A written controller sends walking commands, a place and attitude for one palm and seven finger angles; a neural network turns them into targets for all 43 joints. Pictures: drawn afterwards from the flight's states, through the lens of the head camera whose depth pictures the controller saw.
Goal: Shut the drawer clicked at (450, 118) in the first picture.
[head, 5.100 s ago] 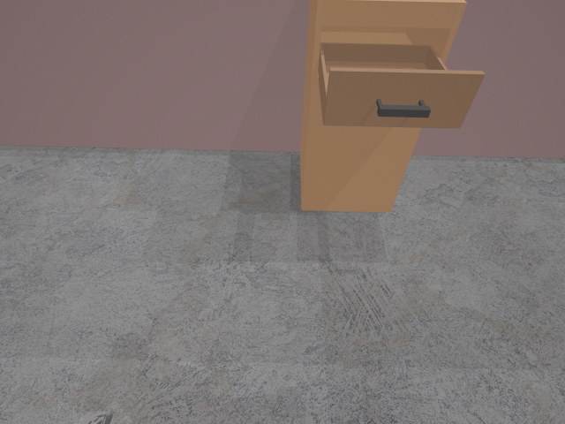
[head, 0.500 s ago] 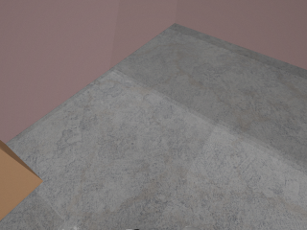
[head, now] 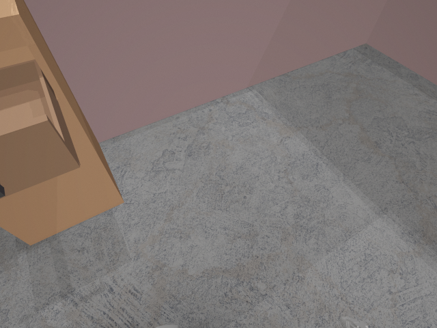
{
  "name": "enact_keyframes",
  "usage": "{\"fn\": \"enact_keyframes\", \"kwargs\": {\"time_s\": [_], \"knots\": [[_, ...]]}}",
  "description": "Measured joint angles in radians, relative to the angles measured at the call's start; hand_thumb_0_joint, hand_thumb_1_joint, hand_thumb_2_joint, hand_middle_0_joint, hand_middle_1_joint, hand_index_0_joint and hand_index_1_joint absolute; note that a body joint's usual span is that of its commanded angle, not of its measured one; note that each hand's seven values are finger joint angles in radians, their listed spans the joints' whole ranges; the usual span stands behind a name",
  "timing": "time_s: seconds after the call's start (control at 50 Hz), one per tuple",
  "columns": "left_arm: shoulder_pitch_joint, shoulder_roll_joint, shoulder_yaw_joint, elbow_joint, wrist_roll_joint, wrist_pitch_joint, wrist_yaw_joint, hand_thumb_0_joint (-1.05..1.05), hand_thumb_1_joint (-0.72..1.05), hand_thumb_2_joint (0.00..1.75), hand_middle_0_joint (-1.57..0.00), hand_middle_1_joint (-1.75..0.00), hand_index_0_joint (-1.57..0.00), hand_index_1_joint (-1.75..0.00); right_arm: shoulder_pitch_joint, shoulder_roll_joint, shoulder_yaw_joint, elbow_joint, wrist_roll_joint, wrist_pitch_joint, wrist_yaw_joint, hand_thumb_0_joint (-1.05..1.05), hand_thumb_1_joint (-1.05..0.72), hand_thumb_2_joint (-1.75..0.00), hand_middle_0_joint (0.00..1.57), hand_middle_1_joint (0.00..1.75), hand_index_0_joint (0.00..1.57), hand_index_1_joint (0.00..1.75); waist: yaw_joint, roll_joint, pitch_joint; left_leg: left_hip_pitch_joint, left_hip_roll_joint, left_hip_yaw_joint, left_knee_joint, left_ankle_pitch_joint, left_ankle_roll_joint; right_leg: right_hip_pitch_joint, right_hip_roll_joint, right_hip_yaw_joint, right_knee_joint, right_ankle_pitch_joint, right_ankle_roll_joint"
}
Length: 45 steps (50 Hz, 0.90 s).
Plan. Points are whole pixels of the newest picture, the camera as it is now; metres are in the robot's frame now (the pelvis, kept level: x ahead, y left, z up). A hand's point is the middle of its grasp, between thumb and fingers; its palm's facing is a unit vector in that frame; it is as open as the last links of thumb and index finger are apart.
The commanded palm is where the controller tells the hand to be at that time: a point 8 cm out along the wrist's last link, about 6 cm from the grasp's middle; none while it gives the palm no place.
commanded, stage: turn to face it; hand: left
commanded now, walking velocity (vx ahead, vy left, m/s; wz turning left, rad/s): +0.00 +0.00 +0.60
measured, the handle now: out of the picture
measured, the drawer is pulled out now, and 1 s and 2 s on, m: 0.30 0.30 0.30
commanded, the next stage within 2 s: take the last steps up to it in 0.90 s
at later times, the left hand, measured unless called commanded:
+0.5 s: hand out of the picture +0.03 +0.18 -0.12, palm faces +0.30 -0.90 -0.31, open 7.4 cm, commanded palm none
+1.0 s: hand out of the picture -0.12 +0.19 -0.16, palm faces +0.54 -0.80 -0.25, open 7.4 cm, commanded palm none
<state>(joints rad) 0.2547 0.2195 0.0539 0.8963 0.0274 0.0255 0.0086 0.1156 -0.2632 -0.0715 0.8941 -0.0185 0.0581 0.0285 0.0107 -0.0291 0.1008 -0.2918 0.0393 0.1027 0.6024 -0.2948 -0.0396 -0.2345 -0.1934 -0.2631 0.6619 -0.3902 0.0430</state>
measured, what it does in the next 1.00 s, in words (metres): steps on the spot, turning left: right foot, then left foot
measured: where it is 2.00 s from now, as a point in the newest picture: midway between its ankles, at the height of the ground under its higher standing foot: outside the picture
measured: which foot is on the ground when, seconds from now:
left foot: down 0.00-0.38, up 0.40-0.80, down 0.82-1.00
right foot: down 0.00-0.00, up 0.02-0.36, down 0.38-0.82, up 0.84-1.00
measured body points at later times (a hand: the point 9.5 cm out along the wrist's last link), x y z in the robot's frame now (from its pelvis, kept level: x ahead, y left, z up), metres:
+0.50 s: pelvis -0.01 -0.04 +0.01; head +0.03 -0.07 +0.46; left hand +0.02 +0.23 -0.10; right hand +0.14 -0.27 -0.15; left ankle -0.04 +0.10 -0.65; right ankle +0.02 -0.14 -0.72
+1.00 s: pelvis -0.04 -0.01 +0.01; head -0.02 +0.02 +0.46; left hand -0.15 +0.23 -0.14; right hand +0.18 -0.17 -0.12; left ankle -0.09 +0.07 -0.72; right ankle +0.01 -0.15 -0.66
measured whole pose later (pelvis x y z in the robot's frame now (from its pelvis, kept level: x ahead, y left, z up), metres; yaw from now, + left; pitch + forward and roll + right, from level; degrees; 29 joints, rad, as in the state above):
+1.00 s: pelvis -0.04 -0.01 +0.01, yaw +30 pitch -1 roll +0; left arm 0.25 0.26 0.07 0.98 0.02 0.07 0.01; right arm 0.13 -0.19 -0.03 0.94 -0.02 0.02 -0.01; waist 0.03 -0.04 0.08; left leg -0.22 0.00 0.05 0.50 -0.27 0.03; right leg -0.43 -0.10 -0.06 1.03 -0.45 0.07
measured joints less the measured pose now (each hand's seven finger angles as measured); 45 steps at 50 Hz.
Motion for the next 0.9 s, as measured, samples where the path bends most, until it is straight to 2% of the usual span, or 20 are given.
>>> {"fn": "enact_keyframes", "kwargs": {"time_s": [0.02,0.06,0.1,0.14,0.26,0.32,0.36,0.38,0.42,0.46,0.5,0.56,0.66,0.76,0.8,0.82,0.86,0.9], "knots": [[0.001,0.015,0.006,0.005,-0.004,0.007,-0.002,0.01,0.91,0.90,-0.21,-0.30,-0.20,-0.30,-0.008,0.005,0.000,-0.008,-0.002,-0.011,-0.001,0.01,-0.91,-0.90,0.19,0.30,0.20,0.29,0.000,-0.015,0.002,-0.007,-0.012,-0.002,-0.002,0.008,0.022,-0.035,-0.010,0.022,0.082,-0.038,0.013],[-0.008,0.042,0.019,0.017,-0.005,0.031,0.002,0.01,0.91,0.90,-0.21,-0.30,-0.20,-0.30,-0.019,0.017,0.007,-0.019,0.002,-0.029,-0.004,0.01,-0.91,-0.90,0.19,0.30,0.20,0.29,0.009,-0.035,0.012,-0.027,-0.024,-0.011,0.038,-0.017,0.051,-0.117,0.016,0.110,0.274,-0.143,0.031],[-0.021,0.054,0.029,0.028,-0.007,0.045,0.006,0.01,0.91,0.90,-0.20,-0.30,-0.20,-0.30,-0.015,0.024,0.013,-0.026,0.000,-0.038,-0.015,0.01,-0.91,-0.90,0.19,0.30,0.20,0.29,0.006,-0.029,0.009,-0.027,-0.026,-0.034,0.028,-0.015,0.058,-0.181,0.052,0.162,0.405,-0.146,0.039],[-0.034,0.059,0.034,0.025,-0.007,0.045,0.002,0.01,0.91,0.90,-0.20,-0.30,-0.20,-0.30,-0.008,0.027,0.016,-0.025,-0.002,-0.036,-0.022,0.00,-0.91,-0.90,0.20,0.30,0.20,0.29,0.003,-0.019,0.005,-0.016,-0.032,-0.056,-0.008,0.010,0.055,-0.220,0.072,0.192,0.450,-0.099,0.044],[-0.071,0.046,0.030,-0.017,-0.009,0.035,-0.003,0.01,0.91,0.90,-0.20,-0.30,-0.19,-0.30,0.019,0.032,0.018,-0.012,-0.006,-0.023,-0.020,0.00,-0.90,-0.90,0.20,0.30,0.20,0.29,-0.012,0.019,-0.011,-0.005,-0.055,-0.123,-0.076,0.065,0.049,-0.215,0.107,0.240,0.309,-0.047,0.046],[-0.086,0.031,0.023,-0.039,-0.012,0.026,-0.001,0.01,0.91,0.90,-0.20,-0.30,-0.19,-0.30,0.033,0.032,0.012,-0.006,-0.009,-0.012,-0.017,0.00,-0.90,-0.90,0.20,0.30,0.20,0.30,-0.025,0.042,-0.017,-0.020,-0.065,-0.161,-0.068,0.071,0.035,-0.164,0.131,0.244,0.178,-0.038,0.038],[-0.088,0.020,0.016,-0.054,-0.015,0.015,-0.001,0.01,0.91,0.90,-0.20,-0.30,-0.19,-0.30,0.044,0.029,0.007,-0.004,-0.008,-0.004,-0.016,0.01,-0.90,-0.90,0.20,0.30,0.20,0.30,-0.031,0.057,-0.024,-0.042,-0.072,-0.187,-0.042,0.066,0.022,-0.106,0.148,0.238,0.052,0.013,0.032],[-0.084,0.017,0.012,-0.063,-0.013,0.005,-0.001,0.01,0.91,0.90,-0.20,-0.30,-0.19,-0.30,0.053,0.027,0.003,-0.005,-0.004,-0.001,-0.015,0.01,-0.90,-0.90,0.20,0.30,0.20,0.30,-0.031,0.061,-0.031,-0.061,-0.079,-0.199,-0.014,0.056,0.013,-0.068,0.151,0.232,-0.035,0.045,0.022],[-0.083,-0.005,0.001,-0.067,-0.005,-0.009,0.003,0.01,0.91,0.90,-0.20,-0.30,-0.19,-0.30,0.057,0.016,-0.010,0.004,-0.001,0.008,-0.016,0.01,-0.90,-0.90,0.20,0.30,0.20,0.30,-0.033,0.086,-0.024,-0.117,-0.086,-0.206,0.138,-0.087,0.007,-0.064,0.152,0.202,-0.029,0.056,-0.029],[-0.070,-0.022,-0.008,-0.069,-0.003,-0.011,0.006,0.01,0.91,0.90,-0.20,-0.30,-0.20,-0.30,0.065,0.008,-0.017,0.015,-0.004,0.018,-0.014,0.01,-0.91,-0.90,0.20,0.30,0.20,0.29,-0.033,0.087,-0.023,-0.178,-0.095,-0.175,0.347,-0.159,0.005,-0.043,0.132,0.177,-0.037,0.058,-0.058],[-0.055,-0.035,-0.015,-0.062,-0.003,-0.010,0.008,0.01,0.91,0.90,-0.20,-0.30,-0.20,-0.30,0.068,0.001,-0.021,0.023,-0.006,0.022,-0.007,0.01,-0.91,-0.90,0.20,0.30,0.20,0.29,-0.035,0.085,-0.022,-0.218,-0.080,-0.143,0.503,-0.132,-0.006,-0.015,0.118,0.154,-0.070,0.071,-0.065],[-0.038,-0.045,-0.020,-0.046,0.000,-0.007,0.011,0.01,0.91,0.90,-0.21,-0.30,-0.20,-0.30,0.073,0.000,-0.021,0.031,-0.005,0.025,0.000,0.01,-0.91,-0.90,0.20,0.30,0.20,0.29,-0.040,0.071,-0.022,-0.224,-0.047,-0.109,0.566,-0.096,-0.023,0.016,0.095,0.120,-0.109,0.086,-0.064],[-0.020,-0.043,-0.023,-0.021,0.004,-0.009,0.008,0.01,0.91,0.90,-0.21,-0.30,-0.20,-0.30,0.064,0.006,-0.013,0.049,-0.003,0.033,0.000,0.01,-0.91,-0.90,0.19,0.30,0.20,0.29,-0.028,0.044,-0.017,-0.157,-0.009,-0.081,0.426,-0.116,-0.033,0.030,0.066,0.063,-0.130,0.093,-0.059],[0.000,-0.019,-0.012,0.008,0.008,-0.009,0.006,0.01,0.91,0.90,-0.21,-0.30,-0.20,-0.30,0.029,0.017,0.005,0.052,0.004,0.020,-0.007,0.01,-0.91,-0.90,0.19,0.30,0.20,0.29,0.005,0.014,-0.007,-0.046,-0.007,-0.041,0.183,-0.142,-0.016,0.009,0.038,0.020,-0.094,0.079,-0.040],[0.015,-0.005,-0.003,0.024,0.003,-0.004,0.006,0.01,0.91,0.90,-0.21,-0.30,-0.20,-0.30,0.019,0.021,0.013,0.042,0.005,0.004,-0.010,0.01,-0.91,-0.90,0.19,0.30,0.20,0.29,0.009,0.005,-0.011,0.021,-0.012,-0.021,0.032,-0.057,-0.004,-0.009,0.026,0.004,-0.053,0.059,-0.025],[0.024,0.003,0.001,0.029,-0.001,0.002,0.005,0.01,0.91,0.90,-0.21,-0.30,-0.20,-0.30,0.017,0.021,0.016,0.035,0.003,-0.008,-0.010,0.01,-0.91,-0.90,0.19,0.30,0.20,0.29,0.009,0.005,-0.018,0.042,-0.010,-0.023,-0.027,0.017,0.018,-0.030,0.022,0.001,-0.013,0.043,-0.016],[0.022,0.028,0.010,0.050,-0.004,0.025,0.009,0.01,0.91,0.90,-0.21,-0.30,-0.20,-0.30,0.003,0.040,0.024,0.031,0.000,-0.022,-0.015,0.01,-0.91,-0.90,0.19,0.30,0.20,0.29,0.019,-0.026,-0.010,0.031,-0.027,-0.018,0.004,-0.006,0.053,-0.089,0.026,0.079,0.130,-0.096,0.005],[0.016,0.039,0.016,0.072,-0.006,0.045,0.012,0.01,0.91,0.90,-0.20,-0.30,-0.20,-0.30,0.002,0.054,0.032,0.028,-0.003,-0.029,-0.024,0.01,-0.91,-0.90,0.19,0.30,0.20,0.29,0.020,-0.029,-0.013,0.037,-0.029,-0.025,-0.004,-0.031,0.067,-0.145,0.057,0.144,0.277,-0.135,0.012]]}}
